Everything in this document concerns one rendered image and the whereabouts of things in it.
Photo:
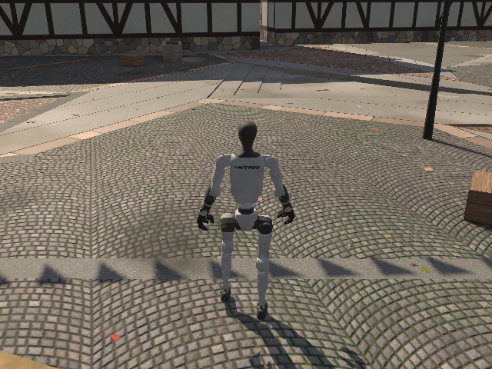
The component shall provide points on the right robot hand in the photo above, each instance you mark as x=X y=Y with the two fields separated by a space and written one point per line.
x=290 y=214

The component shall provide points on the robot right forearm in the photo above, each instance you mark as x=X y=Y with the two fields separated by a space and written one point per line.
x=285 y=201

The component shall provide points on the humanoid robot torso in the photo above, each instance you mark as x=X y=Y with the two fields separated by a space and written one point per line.
x=246 y=183

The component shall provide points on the left robot hand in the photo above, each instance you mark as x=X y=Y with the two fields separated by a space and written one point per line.
x=204 y=219

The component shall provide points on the humanoid robot head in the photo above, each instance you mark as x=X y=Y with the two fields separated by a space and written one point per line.
x=247 y=131

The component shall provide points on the right robot upper arm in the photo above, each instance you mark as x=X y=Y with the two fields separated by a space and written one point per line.
x=271 y=162

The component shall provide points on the left robot upper arm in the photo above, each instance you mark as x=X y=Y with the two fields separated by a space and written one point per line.
x=218 y=174

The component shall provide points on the robot left forearm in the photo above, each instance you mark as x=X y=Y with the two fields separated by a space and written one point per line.
x=207 y=203

